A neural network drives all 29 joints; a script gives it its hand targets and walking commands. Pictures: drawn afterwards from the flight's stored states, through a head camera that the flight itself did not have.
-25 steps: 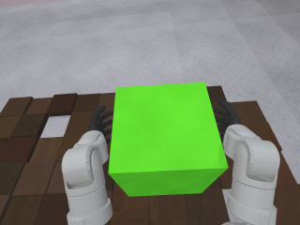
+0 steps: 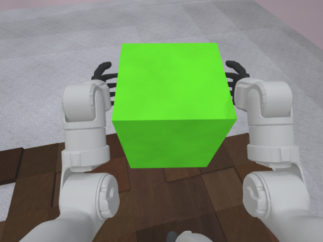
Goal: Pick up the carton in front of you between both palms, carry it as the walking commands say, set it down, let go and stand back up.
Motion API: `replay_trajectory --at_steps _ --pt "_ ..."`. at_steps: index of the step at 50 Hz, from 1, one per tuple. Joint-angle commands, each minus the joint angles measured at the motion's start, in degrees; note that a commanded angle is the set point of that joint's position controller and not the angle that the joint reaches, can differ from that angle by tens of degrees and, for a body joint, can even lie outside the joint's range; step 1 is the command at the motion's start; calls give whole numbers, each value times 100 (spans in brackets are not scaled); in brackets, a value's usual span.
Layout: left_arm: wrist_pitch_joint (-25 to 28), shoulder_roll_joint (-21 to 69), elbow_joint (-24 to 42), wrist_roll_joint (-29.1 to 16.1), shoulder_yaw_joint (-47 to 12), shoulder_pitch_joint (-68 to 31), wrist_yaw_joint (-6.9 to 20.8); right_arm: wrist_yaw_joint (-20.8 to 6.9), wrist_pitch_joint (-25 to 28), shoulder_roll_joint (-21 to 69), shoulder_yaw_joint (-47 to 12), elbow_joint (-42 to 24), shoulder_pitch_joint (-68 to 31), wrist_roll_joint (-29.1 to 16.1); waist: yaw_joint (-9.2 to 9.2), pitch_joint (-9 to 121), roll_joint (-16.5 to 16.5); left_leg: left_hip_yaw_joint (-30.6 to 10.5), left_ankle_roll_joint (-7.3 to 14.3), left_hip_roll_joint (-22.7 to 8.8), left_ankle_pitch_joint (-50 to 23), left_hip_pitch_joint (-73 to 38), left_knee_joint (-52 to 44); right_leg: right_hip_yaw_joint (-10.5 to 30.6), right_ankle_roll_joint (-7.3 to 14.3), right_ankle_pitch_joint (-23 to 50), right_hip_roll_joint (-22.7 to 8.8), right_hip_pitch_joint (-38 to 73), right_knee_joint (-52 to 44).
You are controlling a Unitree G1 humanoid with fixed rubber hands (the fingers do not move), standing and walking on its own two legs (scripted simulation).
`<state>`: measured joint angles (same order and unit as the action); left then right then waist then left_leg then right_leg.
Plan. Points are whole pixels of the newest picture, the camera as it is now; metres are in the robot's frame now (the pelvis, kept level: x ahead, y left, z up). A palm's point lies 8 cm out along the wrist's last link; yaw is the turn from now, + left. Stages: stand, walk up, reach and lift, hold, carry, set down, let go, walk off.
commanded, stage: carry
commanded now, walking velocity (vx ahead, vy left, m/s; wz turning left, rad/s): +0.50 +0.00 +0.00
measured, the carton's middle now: (169, 112) +0.40 -0.04 +0.11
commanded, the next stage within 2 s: none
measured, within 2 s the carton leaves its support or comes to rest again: neither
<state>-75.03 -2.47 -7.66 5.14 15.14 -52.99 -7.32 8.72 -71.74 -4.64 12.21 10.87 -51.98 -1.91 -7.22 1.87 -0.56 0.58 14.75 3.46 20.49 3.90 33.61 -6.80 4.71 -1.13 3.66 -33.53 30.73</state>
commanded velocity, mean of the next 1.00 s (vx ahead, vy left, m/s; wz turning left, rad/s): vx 0.50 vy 0.00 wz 0.00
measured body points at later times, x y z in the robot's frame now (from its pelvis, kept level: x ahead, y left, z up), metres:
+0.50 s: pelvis +0.37 +0.03 -0.01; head +0.41 +0.04 +0.43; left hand +0.72 +0.19 +0.13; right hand +0.73 -0.11 +0.13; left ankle +0.46 +0.08 -0.75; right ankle +0.16 -0.06 -0.66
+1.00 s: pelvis +0.69 +0.03 -0.02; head +0.69 +0.03 +0.43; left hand +1.03 +0.20 +0.09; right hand +1.06 -0.10 +0.09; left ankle +0.50 +0.08 -0.68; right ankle +0.80 -0.03 -0.74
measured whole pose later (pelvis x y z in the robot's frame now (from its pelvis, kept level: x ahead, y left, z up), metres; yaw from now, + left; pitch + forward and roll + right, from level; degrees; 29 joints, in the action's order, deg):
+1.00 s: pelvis +0.69 +0.03 -0.02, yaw +2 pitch +3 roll -1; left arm -69.2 2.3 -5.8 5.5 9.8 -34.4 -6.8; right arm 5.8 -68.3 -0.6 10.9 7.8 -35.1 3.0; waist 1.7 4.0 1.0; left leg 3.1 3.3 3.5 20.8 9.1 52.3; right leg -8.1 17.2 -9.2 2.6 -28.0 32.0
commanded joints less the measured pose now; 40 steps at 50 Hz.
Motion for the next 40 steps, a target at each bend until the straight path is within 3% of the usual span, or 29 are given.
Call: replay_trajectory --at_steps 1,2,3,4,6,7,10,12,15,18,20,21,22,23,24,25,26,27,28,29,30,32,35,37,40 --pt "86 4850 -84 -1672 -2582 -3651 756 -1534 -133 6342 -3006 -646 -4918 -2674 1371 3824 -923 -318 -1367 120 -163 3031 4101 3154 1616 2796 -2380 5933 267" --pt "46 4980 -215 -1712 -2534 -3486 754 -1499 -261 6314 -2889 -561 -4798 -2565 1477 4301 -883 -636 -1300 160 864 3651 5192 4175 2011 1576 -2643 6230 -91" --pt "36 5285 51 -1888 -2628 -3655 785 -1466 -313 6382 -2837 -729 -4941 -2516 1467 3936 -529 -739 -1204 -69 676 4033 5191 3773 1811 1160 -2355 5950 -195" --pt "13 5634 367 -2143 -2817 -4071 830 -1416 -348 6400 -2719 -897 -5055 -2387 1419 3630 -143 -661 -1153 -202 450 4091 4791 3386 1450 1153 -2138 5600 -322" --pt "-39 6254 961 -2584 -3104 -4521 961 -1270 -411 6310 -2488 -1105 -4671 -1890 1227 3148 -118 -506 -1175 -347 -29 3918 3925 2718 1007 1314 -1770 4871 -537" --pt "-49 6433 1199 -2742 -3161 -4604 1030 -1196 -414 6236 -2406 -1198 -4407 -1637 1201 3154 -279 -419 -1179 -356 -46 3753 3715 2571 890 1438 -1694 4775 -552" --pt "-55 6727 1688 -2991 -3440 -4448 1206 -999 -344 6007 -2357 -1361 -3495 -904 1218 3003 -376 -188 -1224 -428 146 3942 2732 2224 753 2502 -1646 4908 -449" --pt "-59 6718 1915 -3021 -3556 -4075 1304 -923 -284 5884 -2373 -1538 -2875 -501 1305 2884 -456 76 -1249 -313 -196 4010 1933 1988 750 3190 -1560 4934 -447" --pt "-35 6590 2240 -2972 -3768 -3320 1442 -910 -192 5722 -2569 -2010 -2240 -154 1354 2745 -592 506 -1247 -76 -1680 3398 602 1272 494 3687 -1198 4764 -382" --pt "36 6422 2504 -2872 -4059 -2579 1528 -983 -160 5716 -3053 -2532 -1742 -219 1412 2519 -730 652 -1142 24 -3008 2605 -782 861 299 3532 -990 4650 -179" --pt "66 6262 2572 -2801 -4270 -2116 1550 -1074 -174 5672 -3348 -2759 -1532 -409 1234 2466 -783 732 -1015 -7 -3698 1658 -1395 718 166 3443 -979 4421 273" --pt "65 6164 2532 -2751 -4363 -1923 1561 -1128 -192 5652 -3472 -2782 -1370 -522 956 2589 -769 707 -969 -101 -3799 969 -1629 588 94 3463 -984 4233 924" --pt "67 6048 2471 -2692 -4443 -1775 1580 -1198 -217 5613 -3560 -2806 -1218 -617 585 2672 -553 781 -1052 -247 -3886 31 -1847 355 -25 3127 -863 3716 1724" --pt "58 5897 2387 -2619 -4475 -1638 1595 -1295 -258 5529 -3595 -2815 -1154 -723 417 2660 -45 265 -1187 -903 -4672 -981 -1284 346 -113 1251 -699 2625 2631" --pt "18 5784 2487 -2521 -4523 -1396 1563 -1375 -328 5358 -3549 -2742 -1014 -791 652 3026 1073 -1050 -885 -2062 -7740 -2655 225 475 -210 -2858 -332 949 3365" --pt "-101 5681 2334 -2464 -4398 -1421 1519 -1443 -368 5401 -3690 -2401 -999 -964 328 3623 1915 -2647 267 -2569 -6197 -3467 -47 826 -330 -3473 83 -332 4816" --pt "-126 5692 2356 -2422 -4421 -1444 1478 -1523 -392 5685 -3792 -2418 -912 -1185 303 3329 1394 -2786 184 -2301 -4608 -2919 -551 855 -264 -3291 -103 -653 4824" --pt "-97 5818 2400 -2403 -4410 -1522 1439 -1605 -398 5891 -3949 -2711 -1235 -1463 335 3057 857 -2583 -19 -2094 -3907 -2500 -814 886 -259 -2883 -247 -721 4458" --pt "-39 5869 2376 -2298 -4356 -1440 1388 -1685 -411 6120 -4119 -2895 -1552 -1768 467 2780 266 -2409 -315 -1934 -3911 -1895 -1108 811 -327 -2476 -354 -482 3961" --pt "11 5959 2430 -2179 -4328 -1427 1328 -1741 -369 6298 -4253 -3020 -1854 -1970 508 2811 416 -2352 -325 -1986 -4213 -1692 -1153 831 -370 -2265 -414 -390 3743" --pt "65 6013 2388 -2055 -4316 -1386 1273 -1785 -328 6438 -4341 -2998 -1961 -2119 522 2791 504 -2122 -485 -1878 -4325 -1575 -1174 807 -407 -2202 -452 -306 3594" --pt "192 6053 2199 -1871 -4330 -1166 1193 -1849 -219 6504 -4441 -2838 -1941 -2283 455 2758 561 -1606 -600 -1645 -4529 -1536 -1112 666 -457 -1795 -437 -480 3286" --pt "391 5923 1769 -1702 -4343 -1064 1142 -1893 -5 6441 -4464 -2318 -1986 -2321 369 2650 669 -1318 -518 -1557 -4990 -1710 -986 466 -448 -1528 -454 -1054 2966" --pt "502 5845 1528 -1736 -4342 -1210 1148 -1898 134 6407 -4398 -1954 -2086 -2299 318 2466 646 -1255 -468 -1506 -4910 -1725 -990 356 -408 -1396 -450 -1378 2758" --pt "623 5866 1197 -1882 -4316 -1479 1174 -1881 295 6424 -4215 -1442 -2156 -2204 324 2028 552 -964 -533 -1352 -4964 -1280 -1100 132 -330 -988 -362 -1123 1812"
